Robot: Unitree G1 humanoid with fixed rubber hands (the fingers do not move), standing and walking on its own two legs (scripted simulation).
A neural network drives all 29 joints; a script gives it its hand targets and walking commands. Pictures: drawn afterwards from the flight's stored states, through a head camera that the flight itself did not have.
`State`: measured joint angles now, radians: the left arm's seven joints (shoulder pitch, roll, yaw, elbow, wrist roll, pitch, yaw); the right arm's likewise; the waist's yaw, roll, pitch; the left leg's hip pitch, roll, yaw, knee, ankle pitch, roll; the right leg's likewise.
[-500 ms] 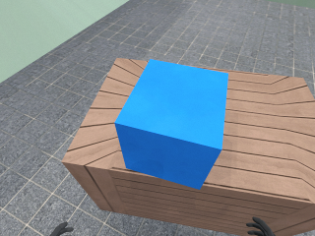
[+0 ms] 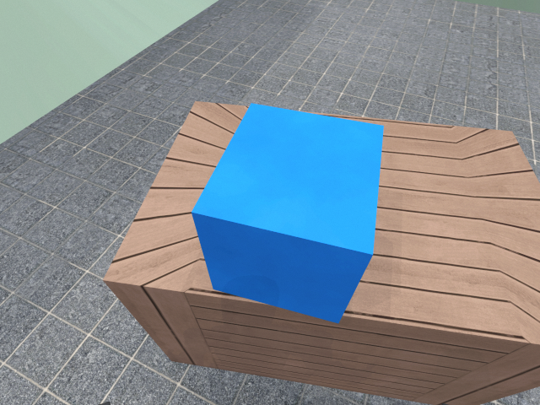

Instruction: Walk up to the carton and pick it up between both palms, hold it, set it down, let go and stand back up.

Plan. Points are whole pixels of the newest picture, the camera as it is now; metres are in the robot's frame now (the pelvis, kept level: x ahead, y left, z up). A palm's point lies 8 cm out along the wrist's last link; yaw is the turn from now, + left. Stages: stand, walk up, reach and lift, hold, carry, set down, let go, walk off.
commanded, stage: stand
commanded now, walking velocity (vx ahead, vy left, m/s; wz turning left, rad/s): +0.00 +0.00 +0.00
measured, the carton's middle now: (294, 211) +0.45 -0.05 -0.02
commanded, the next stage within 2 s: walk up in 0.22 s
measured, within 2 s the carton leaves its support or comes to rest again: neither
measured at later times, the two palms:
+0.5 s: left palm out of the picture +0.07 +0.29 -0.12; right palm out of the picture +0.07 -0.29 -0.12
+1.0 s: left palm (93, 403) +0.15 +0.28 -0.12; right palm out of the picture +0.06 -0.32 -0.12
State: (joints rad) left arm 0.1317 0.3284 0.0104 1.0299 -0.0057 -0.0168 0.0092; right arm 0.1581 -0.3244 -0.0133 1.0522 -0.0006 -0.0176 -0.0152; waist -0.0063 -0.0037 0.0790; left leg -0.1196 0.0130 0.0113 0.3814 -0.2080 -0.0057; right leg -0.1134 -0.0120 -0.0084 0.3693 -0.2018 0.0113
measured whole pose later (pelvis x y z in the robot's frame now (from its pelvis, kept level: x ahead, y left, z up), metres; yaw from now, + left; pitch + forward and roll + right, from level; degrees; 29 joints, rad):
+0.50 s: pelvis +0.00 +0.00 +0.00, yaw -1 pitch -3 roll +0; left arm 0.18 0.32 0.02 1.02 0.00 -0.02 0.01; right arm 0.16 -0.33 -0.02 1.03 -0.02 -0.02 -0.01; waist 0.00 0.00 0.06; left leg -0.12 0.02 0.03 0.41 -0.23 -0.01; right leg -0.13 0.00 0.01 0.40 -0.22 0.01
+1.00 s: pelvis +0.02 +0.00 -0.02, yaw -9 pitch -3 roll +1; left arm 0.19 0.37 0.03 0.89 0.00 0.00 0.02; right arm 0.17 -0.38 -0.03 0.90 -0.02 0.00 0.00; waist 0.00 0.00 0.10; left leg -0.12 0.07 0.16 0.55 -0.36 -0.02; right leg -0.21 0.04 0.13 0.60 -0.33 0.01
